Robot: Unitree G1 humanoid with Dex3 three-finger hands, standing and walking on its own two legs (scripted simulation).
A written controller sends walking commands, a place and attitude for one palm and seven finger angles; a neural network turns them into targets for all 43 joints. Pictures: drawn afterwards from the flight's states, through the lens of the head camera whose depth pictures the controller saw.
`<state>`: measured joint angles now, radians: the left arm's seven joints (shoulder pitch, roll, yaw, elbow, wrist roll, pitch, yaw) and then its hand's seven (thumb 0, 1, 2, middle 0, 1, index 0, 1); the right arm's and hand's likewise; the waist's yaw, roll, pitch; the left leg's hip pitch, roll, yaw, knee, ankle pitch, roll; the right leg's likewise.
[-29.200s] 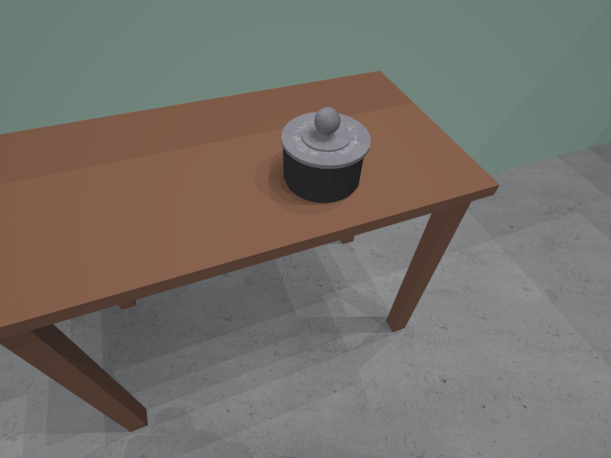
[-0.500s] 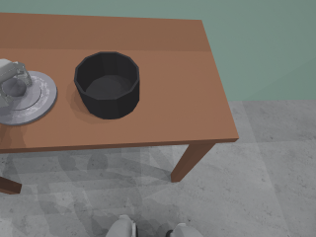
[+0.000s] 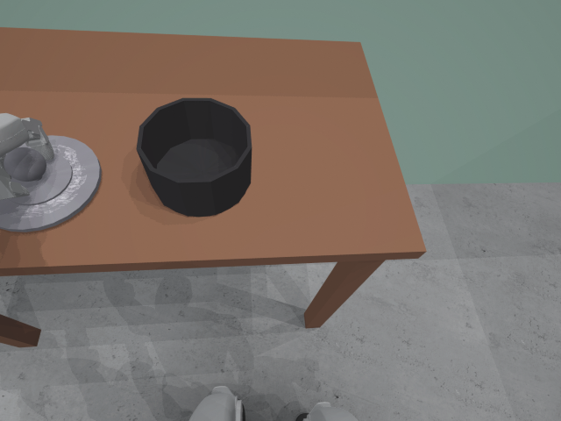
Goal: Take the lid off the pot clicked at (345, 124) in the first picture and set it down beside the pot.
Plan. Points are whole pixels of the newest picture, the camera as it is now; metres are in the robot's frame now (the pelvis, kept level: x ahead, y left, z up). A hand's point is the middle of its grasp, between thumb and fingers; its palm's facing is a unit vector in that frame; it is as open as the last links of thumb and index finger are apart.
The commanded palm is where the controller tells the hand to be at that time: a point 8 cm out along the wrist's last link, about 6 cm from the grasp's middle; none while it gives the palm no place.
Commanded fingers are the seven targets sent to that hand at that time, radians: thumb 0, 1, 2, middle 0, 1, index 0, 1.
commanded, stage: open the fingers wide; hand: left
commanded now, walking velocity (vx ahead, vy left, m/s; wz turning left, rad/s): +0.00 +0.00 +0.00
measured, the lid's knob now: (25, 164) +0.46 +0.36 +0.03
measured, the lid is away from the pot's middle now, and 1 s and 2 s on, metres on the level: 0.24 0.24 0.24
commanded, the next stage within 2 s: raise the empty hand in 0.46 s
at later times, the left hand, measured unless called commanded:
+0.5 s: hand (11, 175) +0.43 +0.36 +0.05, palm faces -0.47 -0.13 -0.87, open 10.9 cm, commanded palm +0.46 +0.35 +0.11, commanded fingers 0.00 0.06 0.50 -0.30 -0.95 -0.30 -0.95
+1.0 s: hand out of the picture +0.43 +0.36 +0.10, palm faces -0.44 -0.13 -0.89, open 10.9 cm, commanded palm +0.46 +0.35 +0.16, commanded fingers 0.00 0.06 0.50 -0.30 -0.95 -0.30 -0.95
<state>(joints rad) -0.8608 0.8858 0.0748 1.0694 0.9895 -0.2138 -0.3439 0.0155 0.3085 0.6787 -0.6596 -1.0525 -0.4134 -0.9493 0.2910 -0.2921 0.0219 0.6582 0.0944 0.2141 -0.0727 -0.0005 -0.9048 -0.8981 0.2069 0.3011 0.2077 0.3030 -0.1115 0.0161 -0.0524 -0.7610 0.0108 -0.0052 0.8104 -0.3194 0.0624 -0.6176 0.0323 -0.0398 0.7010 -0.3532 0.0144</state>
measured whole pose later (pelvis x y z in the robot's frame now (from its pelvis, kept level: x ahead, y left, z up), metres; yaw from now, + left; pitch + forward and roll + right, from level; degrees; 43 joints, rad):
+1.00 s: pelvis +0.00 +0.00 +0.01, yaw +1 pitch +13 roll -4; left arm -0.91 0.88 0.03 1.05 0.97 -0.18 -0.39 0.00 0.07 0.50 -0.32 -0.95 -0.32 -0.95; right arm 0.29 -0.29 0.02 0.67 0.10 0.22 -0.08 0.00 -0.90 -0.90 0.21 0.30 0.21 0.30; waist -0.10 0.03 -0.05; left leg -0.68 0.00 -0.01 0.75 -0.29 0.06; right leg -0.54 0.03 -0.04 0.63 -0.33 0.01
